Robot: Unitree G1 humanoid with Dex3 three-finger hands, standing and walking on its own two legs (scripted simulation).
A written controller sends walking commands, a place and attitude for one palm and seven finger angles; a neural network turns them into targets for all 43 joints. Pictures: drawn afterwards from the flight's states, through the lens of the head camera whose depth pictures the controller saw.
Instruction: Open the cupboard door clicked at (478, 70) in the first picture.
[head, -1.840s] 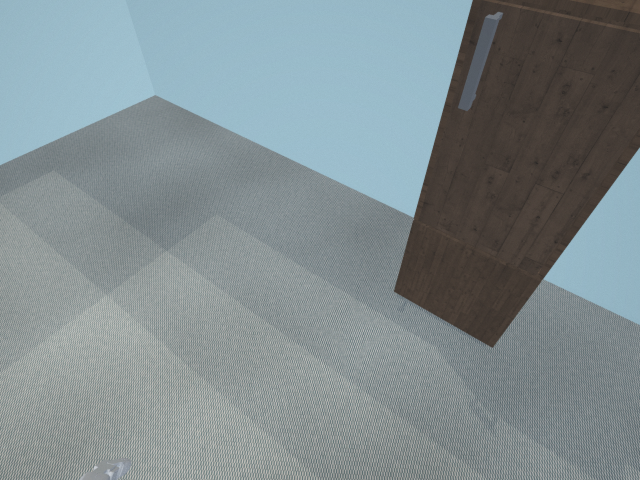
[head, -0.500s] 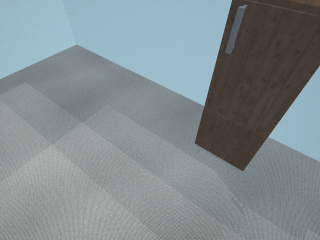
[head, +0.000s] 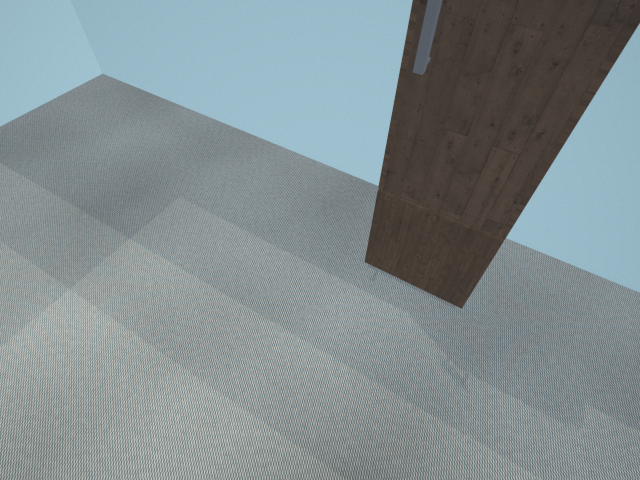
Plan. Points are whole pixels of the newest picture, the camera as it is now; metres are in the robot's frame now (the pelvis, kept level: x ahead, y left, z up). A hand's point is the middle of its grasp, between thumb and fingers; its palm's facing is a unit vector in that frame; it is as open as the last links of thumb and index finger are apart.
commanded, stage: turn to face it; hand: left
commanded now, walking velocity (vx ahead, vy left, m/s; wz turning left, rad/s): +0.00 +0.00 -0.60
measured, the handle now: (432, 23) +0.90 -0.15 +0.15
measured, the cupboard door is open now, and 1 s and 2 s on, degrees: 0 0 0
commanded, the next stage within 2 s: take the last steps up to it in 0.78 s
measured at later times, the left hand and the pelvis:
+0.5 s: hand out of the picture +0.07 +0.16 -0.15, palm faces -0.18 -0.95 -0.26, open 7.4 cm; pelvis -0.01 -0.03 +0.01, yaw -15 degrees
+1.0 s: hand (164, 473) +0.15 +0.23 -0.17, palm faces -0.39 -0.90 -0.19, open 7.4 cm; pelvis +0.01 +0.07 +0.01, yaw -26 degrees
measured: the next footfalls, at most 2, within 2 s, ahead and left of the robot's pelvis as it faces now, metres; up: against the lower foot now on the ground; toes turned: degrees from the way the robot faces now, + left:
left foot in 0.74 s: +0.07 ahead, +0.11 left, +0.00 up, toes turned -19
right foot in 1.46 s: +0.05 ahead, -0.13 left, +0.00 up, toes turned -34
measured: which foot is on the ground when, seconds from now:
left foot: down 0.00-0.14, up 0.16-0.72, down 0.74-1.00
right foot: down 0.00-0.74, up 0.76-1.00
